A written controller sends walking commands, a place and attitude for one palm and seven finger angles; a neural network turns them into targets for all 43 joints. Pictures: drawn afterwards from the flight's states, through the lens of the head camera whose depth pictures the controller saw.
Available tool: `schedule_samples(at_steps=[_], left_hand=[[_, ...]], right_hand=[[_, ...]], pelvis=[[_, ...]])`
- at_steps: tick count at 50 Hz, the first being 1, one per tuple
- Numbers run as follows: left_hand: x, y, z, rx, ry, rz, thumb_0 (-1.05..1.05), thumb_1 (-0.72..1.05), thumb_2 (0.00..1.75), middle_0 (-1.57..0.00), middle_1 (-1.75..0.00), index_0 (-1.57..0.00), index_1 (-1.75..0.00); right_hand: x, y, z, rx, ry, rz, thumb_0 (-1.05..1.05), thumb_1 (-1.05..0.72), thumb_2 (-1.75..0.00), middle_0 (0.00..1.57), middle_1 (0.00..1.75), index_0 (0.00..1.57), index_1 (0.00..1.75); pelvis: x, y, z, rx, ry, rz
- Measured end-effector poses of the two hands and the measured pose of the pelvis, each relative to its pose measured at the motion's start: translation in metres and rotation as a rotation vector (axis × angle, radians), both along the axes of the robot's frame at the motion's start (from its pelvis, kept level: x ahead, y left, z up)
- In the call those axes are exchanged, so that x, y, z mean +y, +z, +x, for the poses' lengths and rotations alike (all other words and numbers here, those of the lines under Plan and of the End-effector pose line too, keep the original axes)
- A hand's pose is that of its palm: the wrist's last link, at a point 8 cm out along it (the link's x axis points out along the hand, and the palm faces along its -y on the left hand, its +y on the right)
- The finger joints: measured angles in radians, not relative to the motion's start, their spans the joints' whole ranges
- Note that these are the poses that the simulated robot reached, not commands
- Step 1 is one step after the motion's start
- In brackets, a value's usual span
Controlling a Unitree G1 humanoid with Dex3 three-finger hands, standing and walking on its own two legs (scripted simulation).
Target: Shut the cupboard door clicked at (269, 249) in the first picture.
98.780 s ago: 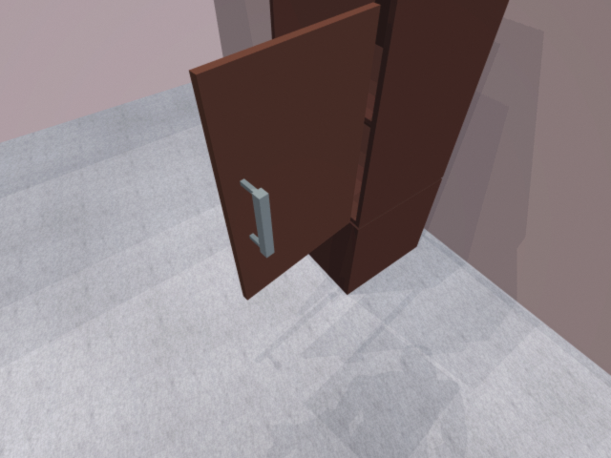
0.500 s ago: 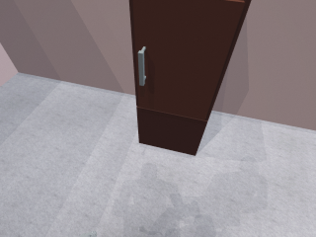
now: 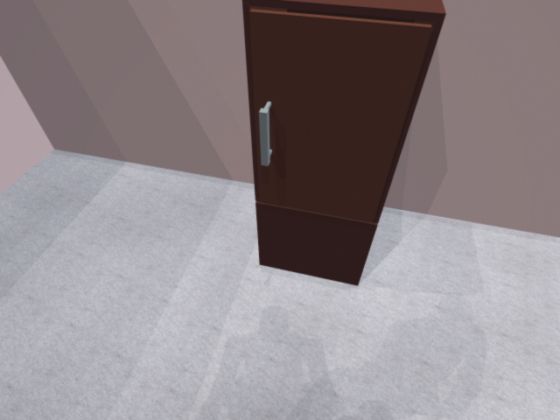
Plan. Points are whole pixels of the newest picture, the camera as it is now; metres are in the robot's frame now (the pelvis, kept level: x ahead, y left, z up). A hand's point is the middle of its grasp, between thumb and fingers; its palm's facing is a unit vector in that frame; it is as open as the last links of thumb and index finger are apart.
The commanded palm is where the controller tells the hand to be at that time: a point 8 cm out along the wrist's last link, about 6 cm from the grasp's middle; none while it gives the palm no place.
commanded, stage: let the arm hang, fingers relaxed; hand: left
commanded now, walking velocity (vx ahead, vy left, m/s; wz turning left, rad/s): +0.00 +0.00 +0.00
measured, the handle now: (266, 134) +0.83 +0.09 -0.05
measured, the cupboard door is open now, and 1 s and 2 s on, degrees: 0 0 0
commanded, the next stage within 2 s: look to check the result in 0.32 s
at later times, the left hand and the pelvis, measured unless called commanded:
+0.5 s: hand out of the picture -0.03 +0.16 -0.18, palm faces +0.04 -0.99 -0.16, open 7.4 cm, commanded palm none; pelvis +0.00 +0.00 +0.00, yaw +0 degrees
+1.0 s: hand out of the picture +0.00 +0.15 -0.18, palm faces +0.03 -0.99 -0.15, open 7.4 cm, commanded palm none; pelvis +0.02 -0.01 +0.00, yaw -1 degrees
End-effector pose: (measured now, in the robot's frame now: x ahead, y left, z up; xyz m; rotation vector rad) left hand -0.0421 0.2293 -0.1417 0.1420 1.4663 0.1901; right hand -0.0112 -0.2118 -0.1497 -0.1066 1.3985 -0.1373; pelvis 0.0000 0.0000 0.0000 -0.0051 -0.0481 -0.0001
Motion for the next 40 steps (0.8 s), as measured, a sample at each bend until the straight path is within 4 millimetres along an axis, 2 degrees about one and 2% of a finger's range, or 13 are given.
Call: schedule_samples(at_steps=[10,17,30,40], left_hand=[[-0.027,-0.011,0.019,-0.046,-0.013,-0.078,0.01,0.91,0.9,-0.2,-0.3,-0.2,-0.3],[-0.031,-0.011,0.019,-0.04,-0.007,-0.084,0.0,0.91,0.9,-0.2,-0.3,-0.2,-0.3],[-0.021,-0.006,0.009,0.01,0.001,-0.042,0.01,0.91,0.9,-0.2,-0.3,-0.2,-0.3],[-0.024,-0.006,0.02,-0.002,-0.002,-0.046,0.01,0.91,0.9,-0.2,-0.3,-0.2,-0.3]], right_hand=[[0.006,0.003,-0.024,0.048,-0.035,-0.007,0.0,-0.91,-0.9,0.2,0.3,0.2,0.3],[0.008,0.004,-0.03,0.068,-0.044,-0.007,0.0,-0.91,-0.9,0.2,0.3,0.2,0.3],[0.007,0.001,-0.013,0.05,-0.038,0.006,0.0,-0.91,-0.9,0.2,0.3,0.2,0.3],[0.002,0.002,0.004,0.031,-0.027,0.0,0.0,-0.91,-0.9,0.2,0.3,0.2,0.3]], pelvis=[[0.001,-0.001,-0.002,0.007,-0.002,0.002],[0.0,-0.001,-0.001,0.01,0.0,0.001],[-0.002,0.0,0.004,0.016,-0.005,0.002],[-0.004,0.0,0.011,0.016,-0.007,0.004]])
